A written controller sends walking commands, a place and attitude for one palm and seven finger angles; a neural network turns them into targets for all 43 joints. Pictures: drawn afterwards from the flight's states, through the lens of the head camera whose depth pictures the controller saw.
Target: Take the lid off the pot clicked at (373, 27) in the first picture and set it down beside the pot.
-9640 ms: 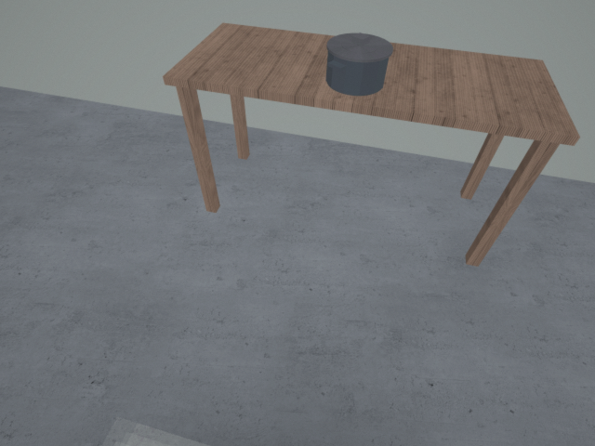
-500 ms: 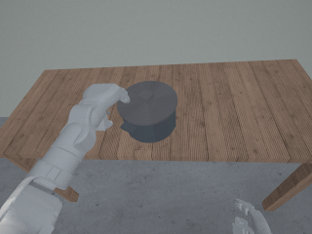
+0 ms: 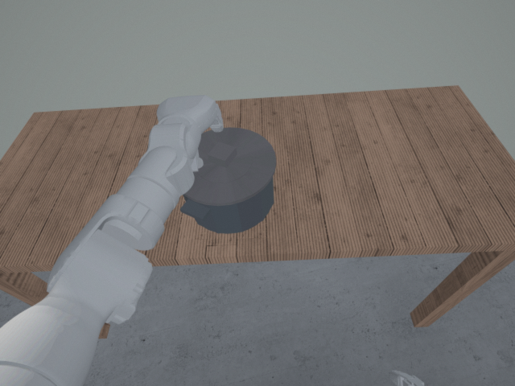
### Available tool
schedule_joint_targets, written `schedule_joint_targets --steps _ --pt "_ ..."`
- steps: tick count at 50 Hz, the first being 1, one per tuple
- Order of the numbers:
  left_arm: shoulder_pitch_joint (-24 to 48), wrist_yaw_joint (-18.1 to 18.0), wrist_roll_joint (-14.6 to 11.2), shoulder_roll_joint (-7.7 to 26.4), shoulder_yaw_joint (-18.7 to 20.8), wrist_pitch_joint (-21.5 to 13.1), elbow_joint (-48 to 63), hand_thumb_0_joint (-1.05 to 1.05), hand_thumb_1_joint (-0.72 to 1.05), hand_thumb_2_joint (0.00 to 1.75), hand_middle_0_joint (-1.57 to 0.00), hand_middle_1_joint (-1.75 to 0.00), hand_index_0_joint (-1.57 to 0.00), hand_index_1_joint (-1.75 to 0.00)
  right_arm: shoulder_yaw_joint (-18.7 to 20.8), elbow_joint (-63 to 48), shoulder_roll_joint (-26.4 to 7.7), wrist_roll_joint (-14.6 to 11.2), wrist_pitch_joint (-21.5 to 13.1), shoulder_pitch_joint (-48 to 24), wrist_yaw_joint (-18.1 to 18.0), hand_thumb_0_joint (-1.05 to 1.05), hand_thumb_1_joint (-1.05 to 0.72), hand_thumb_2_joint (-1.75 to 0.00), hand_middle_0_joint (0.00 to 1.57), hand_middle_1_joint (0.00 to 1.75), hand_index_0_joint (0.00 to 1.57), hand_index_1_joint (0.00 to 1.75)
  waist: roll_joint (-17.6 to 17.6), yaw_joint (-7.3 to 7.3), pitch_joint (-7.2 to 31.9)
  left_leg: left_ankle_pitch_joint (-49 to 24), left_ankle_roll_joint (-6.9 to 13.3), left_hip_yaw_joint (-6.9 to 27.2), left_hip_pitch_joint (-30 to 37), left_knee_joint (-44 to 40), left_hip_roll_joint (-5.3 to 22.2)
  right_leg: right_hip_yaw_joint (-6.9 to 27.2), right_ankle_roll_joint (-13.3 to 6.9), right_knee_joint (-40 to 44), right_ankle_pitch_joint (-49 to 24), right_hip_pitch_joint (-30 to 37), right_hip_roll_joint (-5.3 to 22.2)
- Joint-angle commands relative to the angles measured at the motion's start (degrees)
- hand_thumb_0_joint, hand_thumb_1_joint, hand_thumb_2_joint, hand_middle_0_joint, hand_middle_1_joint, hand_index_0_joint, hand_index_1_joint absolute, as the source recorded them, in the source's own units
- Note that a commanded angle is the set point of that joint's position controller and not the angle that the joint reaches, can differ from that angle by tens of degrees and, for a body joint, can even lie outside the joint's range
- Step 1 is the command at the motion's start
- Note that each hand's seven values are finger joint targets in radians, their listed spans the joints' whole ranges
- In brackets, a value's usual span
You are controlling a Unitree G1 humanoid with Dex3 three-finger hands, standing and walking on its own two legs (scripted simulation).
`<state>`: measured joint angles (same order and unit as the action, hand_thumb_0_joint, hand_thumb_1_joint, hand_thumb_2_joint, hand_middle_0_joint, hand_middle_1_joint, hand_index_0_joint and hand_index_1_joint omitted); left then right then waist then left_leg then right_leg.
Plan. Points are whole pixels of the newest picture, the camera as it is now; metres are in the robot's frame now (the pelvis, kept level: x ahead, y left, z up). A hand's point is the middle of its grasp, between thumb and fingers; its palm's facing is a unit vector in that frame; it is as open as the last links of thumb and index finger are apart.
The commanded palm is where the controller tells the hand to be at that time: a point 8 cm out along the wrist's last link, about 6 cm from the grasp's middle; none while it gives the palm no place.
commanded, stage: move the open hand above the knob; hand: left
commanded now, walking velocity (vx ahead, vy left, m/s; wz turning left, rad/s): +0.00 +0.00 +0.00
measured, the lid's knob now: (222, 154) +0.52 +0.06 +0.05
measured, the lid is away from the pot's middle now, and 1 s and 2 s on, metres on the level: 0.00 0.00 0.00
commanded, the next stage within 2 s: lower the open fingers around the knob in 0.82 s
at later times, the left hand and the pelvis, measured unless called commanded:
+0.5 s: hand (209, 131) +0.50 +0.07 +0.13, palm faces -0.26 -0.05 -0.97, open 10.1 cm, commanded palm +0.49 +0.07 +0.18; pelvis +0.01 +0.00 +0.00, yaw -1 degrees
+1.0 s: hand (213, 133) +0.49 +0.06 +0.12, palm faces -0.27 -0.04 -0.96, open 10.2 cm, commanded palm +0.49 +0.07 +0.18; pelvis +0.01 +0.00 +0.00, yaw -1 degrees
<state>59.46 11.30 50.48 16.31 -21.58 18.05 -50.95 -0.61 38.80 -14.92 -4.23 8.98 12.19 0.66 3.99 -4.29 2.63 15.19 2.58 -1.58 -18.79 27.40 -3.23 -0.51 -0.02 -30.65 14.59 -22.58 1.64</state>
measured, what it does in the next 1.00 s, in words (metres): stands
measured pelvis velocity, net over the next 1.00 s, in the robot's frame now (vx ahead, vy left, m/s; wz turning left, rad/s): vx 0.01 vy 0.00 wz -0.01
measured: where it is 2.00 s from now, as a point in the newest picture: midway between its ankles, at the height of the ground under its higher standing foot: outside the picture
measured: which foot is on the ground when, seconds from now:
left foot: down 0.00-1.00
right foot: down 0.00-1.00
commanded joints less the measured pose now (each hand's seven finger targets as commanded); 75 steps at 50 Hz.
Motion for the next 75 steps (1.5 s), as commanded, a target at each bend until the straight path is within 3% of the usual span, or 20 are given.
schedule_joint_targets --steps 1,3,7,9,13,17,22,26,29,34,38,40,43,46,51,56,60,62,66,75 --pt "36.5 -2.1 1.0 11.3 6.6 -1.3 11.2 0.0 -0.31 1.43 -0.83 -0.08 -0.83 -0.08 2.4 -6.0 -6.7 0.9 -2.9 0.0 -1.0 0.0 -0.9 -0.9 0.2 0.3 0.2 0.3 -5.4 -1.4 27.9 -18.1 0.9 2.4 10.2 -1.3 0.7 -0.4 -1.7 1.6 -21.2 11.6 -1.2" --pt "38.7 -2.5 0.4 13.3 8.5 -2.4 10.7 0.0 -0.31 1.43 -0.83 -0.08 -0.83 -0.08 2.3 -5.7 -6.5 1.0 -3.8 1.1 -1.8 0.0 -0.9 -0.9 0.2 0.3 0.2 0.3 -7.3 -1.68 29.6 -19.6 1.3 2.7 9.5 -0.9 0.6 0.0 -1.6 1.9 -23.7 13.0 -1.2" --pt "34.2 -4.0 1.5 8.8 6.0 -0.1 -2.0 0.0 -0.31 1.43 -0.83 -0.08 -0.83 -0.08 2.2 -2.6 -7.0 0.6 -4.1 3.8 -2.0 0.0 -0.9 -0.9 0.2 0.3 0.2 0.3 -10.4 -2.49 21.8 -17.3 1.0 1.6 5.5 -2.2 1.1 -1.0 -1.4 2.4 -21.5 8.5 -1.8" --pt "31.0 -4.3 1.6 11.2 8.8 0.4 -3.2 0.0 -0.31 1.43 -0.83 -0.08 -0.83 -0.08 2.0 -3.4 -7.6 1.1 -4.1 3.1 -1.6 0.0 -0.9 -0.9 0.2 0.3 0.2 0.3 -9.7 -0.86 23.5 -19.0 0.8 1.4 4.4 -2.4 1.1 -0.6 -1.5 1.8 -23.5 11.3 -1.4" --pt "32.5 -2.8 1.9 6.1 4.5 0.6 -1.2 0.0 -0.31 1.43 -0.83 -0.08 -0.83 -0.08 2.4 -4.5 -7.2 1.1 -3.7 2.7 -1.1 0.0 -0.9 -0.9 0.2 0.3 0.2 0.3 -7.9 -1.68 24.8 -22.3 1.1 1.4 6.4 -1.6 1.3 -0.7 -1.5 1.9 -24.9 9.9 -1.3" --pt "40.0 -3.1 1.4 11.2 7.4 -2.0 7.9 0.0 -0.31 1.43 -0.83 -0.08 -0.83 -0.08 2.8 -4.8 -6.5 1.3 -5.1 3.2 -1.6 0.0 -0.9 -0.9 0.2 0.3 0.2 0.3 -4.4 -1.74 31.5 -25.7 1.5 2.0 11.7 -0.9 1.4 0.2 -1.4 1.9 -27.6 12.1 -1.3" --pt "33.4 -4.7 2.3 11.8 8.6 -0.6 0.1 0.0 -0.31 1.43 -0.83 -0.08 -0.83 -0.08 2.4 -2.9 -7.0 1.0 -5.0 4.1 -2.0 0.0 -0.9 -0.9 0.2 0.3 0.2 0.3 -9.0 -1.29 25.2 -22.2 1.4 1.2 6.9 -2.1 1.5 -0.4 -1.4 2.5 -26.0 11.2 -1.7" --pt "35.4 -4.4 1.5 3.0 1.7 0.7 0.6 0.0 -0.31 1.43 -0.83 -0.08 -0.83 -0.08 2.7 -3.0 -6.6 0.7 -5.0 2.6 -1.0 0.0 -0.9 -0.9 0.2 0.3 0.2 0.3 -7.0 -2.43 23.6 -22.6 1.0 1.5 8.7 -1.5 1.7 -1.2 -1.4 2.1 -24.0 7.0 -1.7" --pt "36.8 -3.3 0.3 6.3 4.6 -0.8 5.4 0.0 -0.31 1.43 -0.83 -0.08 -0.83 -0.08 2.9 -4.3 -6.6 1.2 -5.2 1.5 -0.9 0.0 -0.9 -0.9 0.2 0.3 0.2 0.3 -5.2 -1.7 29.3 -25.1 1.2 2.1 12.0 -0.4 1.4 -0.5 -1.4 1.7 -25.8 9.4 -1.4" --pt "37.8 -3.2 1.5 9.0 5.7 -0.7 2.9 0.0 -0.31 1.43 -0.83 -0.08 -0.83 -0.08 2.1 -3.4 -6.7 0.7 -4.6 1.6 -2.0 0.0 -0.9 -0.9 0.2 0.3 0.2 0.3 -8.5 -2.31 24.9 -20.4 1.4 1.4 7.7 -1.5 1.2 -0.5 -1.4 2.4 -25.1 9.7 -1.3" --pt "37.8 -3.5 0.7 2.9 2.0 -0.9 1.7 0.0 -0.31 1.43 -0.83 -0.08 -0.83 -0.08 2.3 -3.5 -6.3 0.6 -5.0 1.4 -1.9 0.0 -0.9 -0.9 0.2 0.3 0.2 0.3 -8.3 -3.04 24.1 -22.1 1.2 2.0 9.3 -0.9 1.4 -1.0 -1.6 2.1 -23.4 6.5 -1.6" --pt "37.6 -3.8 0.7 5.6 4.1 -0.3 0.6 0.0 -0.31 1.43 -0.83 -0.08 -0.83 -0.08 2.1 -3.3 -6.7 0.7 -4.6 1.2 -1.8 0.0 -0.9 -0.9 0.2 0.3 0.2 0.3 -7.8 -2.51 24.7 -20.4 0.9 1.9 8.8 -1.3 1.4 -0.9 -1.5 1.7 -22.5 7.2 -1.5" --pt "38.3 -3.7 0.6 3.1 2.5 -0.2 0.4 0.0 -0.31 1.43 -0.83 -0.08 -0.83 -0.08 2.1 -3.7 -6.4 0.8 -4.5 1.0 -1.8 0.0 -0.9 -0.9 0.2 0.3 0.2 0.3 -7.4 -2.74 25.3 -21.1 0.9 2.1 8.8 -0.9 1.3 -0.9 -1.7 1.7 -22.7 6.8 -1.4" --pt "39.6 -4.7 1.5 8.6 6.3 0.1 0.3 0.0 -0.31 1.43 -0.83 -0.08 -0.83 -0.08 1.9 -3.5 -6.5 1.0 -4.6 1.4 -2.2 0.0 -0.9 -0.9 0.2 0.3 0.2 0.3 -7.2 -2.17 27.0 -19.6 1.0 1.7 8.0 -1.3 1.1 -0.4 -1.6 1.7 -23.3 9.6 -1.4" --pt "35.4 -4.2 1.8 4.1 3.1 2.2 -5.5 0.0 -0.31 1.43 -0.83 -0.08 -0.83 -0.08 1.9 -2.8 -7.2 0.5 -3.8 1.9 -2.2 0.0 -0.9 -0.9 0.2 0.3 0.2 0.3 -10.4 -3.2 21.7 -17.2 0.9 1.1 4.7 -1.9 1.5 -1.0 -1.4 2.4 -21.4 6.8 -1.7" --pt "39.3 -3.6 0.4 7.2 5.5 -1.4 2.9 0.0 -0.31 1.43 -0.83 -0.08 -0.83 -0.08 2.3 -4.2 -6.7 1.2 -5.2 2.3 -2.5 0.0 -0.9 -0.9 0.2 0.3 0.2 0.3 -5.5 -2.45 30.7 -22.0 1.3 1.7 10.0 -0.8 1.2 0.1 -1.4 1.7 -25.3 10.5 -1.2" --pt "35.4 -4.7 2.7 9.0 6.3 -1.4 -3.1 0.0 -0.31 1.43 -0.83 -0.08 -0.83 -0.08 2.1 -2.5 -7.1 0.7 -4.6 4.1 -3.1 0.0 -0.9 -0.9 0.2 0.3 0.2 0.3 -9.8 -3.1 24.1 -18.1 1.4 1.2 5.0 -1.8 1.6 -0.4 -1.4 2.8 -22.7 8.7 -1.8" --pt "37.1 -5.8 2.2 5.4 3.5 -1.0 -3.4 0.0 -0.31 1.43 -0.83 -0.08 -0.83 -0.08 2.2 -2.2 -7.1 0.4 -5.1 4.3 -3.0 0.0 -0.9 -0.9 0.2 0.3 0.2 0.3 -8.5 -3.94 21.9 -16.0 1.2 1.1 4.6 -2.0 1.6 -0.7 -1.4 2.9 -20.0 5.9 -2.0" --pt "37.1 -6.8 0.6 6.3 5.5 -2.5 -0.6 0.0 -0.31 1.43 -0.83 -0.08 -0.83 -0.08 2.9 -2.2 -6.9 1.1 -6.3 4.9 -2.7 0.0 -0.9 -0.9 0.2 0.3 0.2 0.3 -5.1 -3.05 28.9 -21.1 1.1 1.8 9.6 -0.5 1.6 -0.4 -1.5 1.8 -22.8 7.4 -1.9" --pt "34.1 -7.5 1.1 4.9 4.8 -2.5 -1.1 0.0 -0.31 1.43 -0.83 -0.08 -0.83 -0.08 3.3 -1.7 -6.8 1.2 -6.0 5.1 -2.1 0.0 -0.9 -0.9 0.2 0.3 0.2 0.3 -5.5 -3.0 30.0 -25.9 1.1 1.6 9.3 0.7 1.8 -0.5 -1.4 1.3 -27.0 7.9 -2.0"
